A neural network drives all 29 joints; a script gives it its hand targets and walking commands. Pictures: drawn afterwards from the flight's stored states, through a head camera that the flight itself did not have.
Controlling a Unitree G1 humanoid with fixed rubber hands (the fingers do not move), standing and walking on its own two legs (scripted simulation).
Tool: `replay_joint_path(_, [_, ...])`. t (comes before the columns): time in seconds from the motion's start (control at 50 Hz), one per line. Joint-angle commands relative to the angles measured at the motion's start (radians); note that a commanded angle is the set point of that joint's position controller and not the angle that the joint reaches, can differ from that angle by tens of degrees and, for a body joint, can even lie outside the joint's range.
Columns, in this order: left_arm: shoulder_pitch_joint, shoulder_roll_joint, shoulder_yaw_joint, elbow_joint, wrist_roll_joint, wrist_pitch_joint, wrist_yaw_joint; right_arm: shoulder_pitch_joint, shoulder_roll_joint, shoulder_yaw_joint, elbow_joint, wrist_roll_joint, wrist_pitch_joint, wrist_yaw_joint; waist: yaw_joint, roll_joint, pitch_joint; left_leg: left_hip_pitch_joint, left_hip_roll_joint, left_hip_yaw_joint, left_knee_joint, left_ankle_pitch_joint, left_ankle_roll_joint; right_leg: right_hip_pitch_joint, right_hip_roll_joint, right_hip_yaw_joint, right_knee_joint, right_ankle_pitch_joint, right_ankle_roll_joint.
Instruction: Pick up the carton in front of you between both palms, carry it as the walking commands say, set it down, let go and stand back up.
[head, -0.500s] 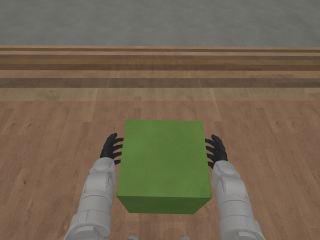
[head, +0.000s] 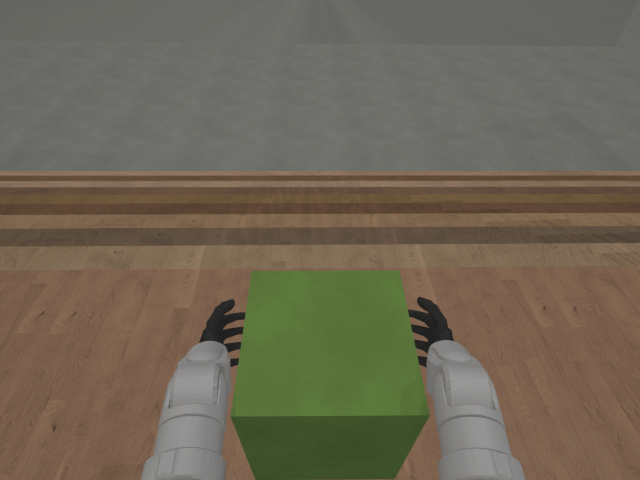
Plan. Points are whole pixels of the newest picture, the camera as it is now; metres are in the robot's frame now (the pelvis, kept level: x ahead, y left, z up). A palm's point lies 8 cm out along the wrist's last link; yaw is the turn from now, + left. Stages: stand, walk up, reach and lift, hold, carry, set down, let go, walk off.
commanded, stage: reach and lift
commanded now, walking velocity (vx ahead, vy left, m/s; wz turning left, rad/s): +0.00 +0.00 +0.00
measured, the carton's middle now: (325, 378) +0.29 +0.00 -0.05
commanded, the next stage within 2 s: hold in 0.78 s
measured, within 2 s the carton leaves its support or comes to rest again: neither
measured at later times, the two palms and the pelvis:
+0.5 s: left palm (213, 340) +0.30 +0.15 +0.03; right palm (440, 339) +0.30 -0.15 +0.04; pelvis +0.01 +0.00 +0.01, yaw +0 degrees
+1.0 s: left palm (209, 334) +0.29 +0.15 +0.06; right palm (445, 333) +0.30 -0.15 +0.06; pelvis +0.01 +0.00 +0.01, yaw +0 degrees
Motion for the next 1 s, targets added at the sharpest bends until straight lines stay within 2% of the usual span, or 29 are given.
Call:
replay_joint_path(0.0, [-0.667, -1.019, -0.601, -0.053, -0.265, -0.047, -0.28, -0.592, 1.027, 0.584, 0.004, 0.254, -0.027, 0.269, 0.005, 0.014, -0.273, 0.059, -0.044, 0.086, -0.08, 0.027, 0.008, 0.062, 0.045, -0.081, -0.081, 0.044, -0.01])
replay_joint_path(0.12, [-0.623, -0.988, -0.554, -0.004, -0.24, -0.029, -0.276, -0.578, 0.985, 0.55, 0.023, 0.23, -0.011, 0.264, 0.004, 0.008, -0.232, 0.073, -0.047, 0.087, -0.103, 0.015, 0.008, 0.059, 0.048, -0.084, -0.101, 0.029, -0.007])
replay_joint_path(0.2, [-0.605, -0.977, -0.548, -0.014, -0.239, -0.021, -0.274, -0.546, 0.973, 0.541, 0.02, 0.223, -0.001, 0.261, 0.0, 0.002, -0.225, 0.096, -0.049, 0.085, -0.114, 0.059, 0.007, 0.074, 0.05, -0.086, -0.111, 0.073, -0.005])
replay_joint_path(0.42, [-0.507, -0.952, -0.608, -0.141, -0.266, 0.003, -0.259, -0.436, 0.96, 0.594, -0.091, 0.253, 0.025, 0.247, 0.001, 0.006, -0.256, 0.164, -0.058, 0.078, -0.133, 0.245, -0.005, 0.154, 0.058, -0.084, -0.131, 0.264, 0.006])
replay_joint_path(0.6, [-0.444, -0.933, -0.628, -0.197, -0.278, 0.025, -0.256, -0.377, 0.948, 0.614, -0.153, 0.266, 0.049, 0.24, 0.002, 0.001, -0.241, 0.185, -0.064, 0.076, -0.149, 0.291, -0.004, 0.183, 0.059, -0.075, -0.146, 0.321, 0.012])
replay_joint_path(0.74, [-0.447, -0.928, -0.64, -0.226, -0.288, 0.04, -0.258, -0.38, 0.946, 0.623, -0.174, 0.274, 0.065, 0.239, 0.003, 0.0, -0.227, 0.186, -0.065, 0.077, -0.156, 0.274, -0.003, 0.185, 0.058, -0.074, -0.155, 0.305, 0.012])
replay_joint_path(0.84, [-0.474, -0.957, -0.721, -0.323, -0.335, 0.068, -0.254, -0.402, 0.962, 0.697, -0.267, 0.322, 0.091, 0.238, -0.001, 0.005, -0.289, 0.227, -0.065, 0.075, -0.16, 0.314, -0.008, 0.223, 0.059, -0.071, -0.16, 0.346, 0.015])
replay_joint_path(0.88, [-0.454, -0.929, -0.697, -0.31, -0.325, 0.094, -0.247, -0.388, 0.931, 0.681, -0.257, 0.314, 0.116, 0.233, -0.002, 0.005, -0.248, 0.216, -0.062, 0.074, -0.172, 0.282, -0.008, 0.216, 0.058, -0.071, -0.171, 0.312, 0.011])
replay_joint_path(0.94, [-0.443, -0.878, -0.615, -0.229, -0.279, 0.115, -0.245, -0.387, 0.882, 0.602, -0.18, 0.267, 0.137, 0.233, 0.0, 0.002, -0.113, 0.164, -0.058, 0.079, -0.189, 0.15, -0.002, 0.162, 0.054, -0.081, -0.188, 0.17, 0.002])
replay_joint_path(0.98, [-0.481, -0.886, -0.602, -0.203, -0.27, 0.113, -0.252, -0.423, 0.888, 0.58, -0.156, 0.256, 0.135, 0.241, -0.001, 0.001, -0.084, 0.147, -0.055, 0.083, -0.193, 0.081, 0.002, 0.14, 0.052, -0.087, -0.193, 0.097, 0.0])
